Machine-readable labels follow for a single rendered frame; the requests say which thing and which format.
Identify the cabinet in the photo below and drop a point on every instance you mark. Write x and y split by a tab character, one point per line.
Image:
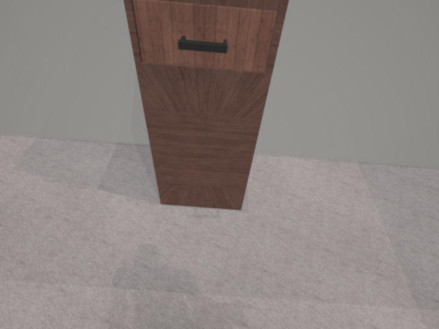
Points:
203	123

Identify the drawer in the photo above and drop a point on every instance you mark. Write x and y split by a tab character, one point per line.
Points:
161	24

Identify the handle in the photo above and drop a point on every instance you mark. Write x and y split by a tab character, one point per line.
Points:
194	45

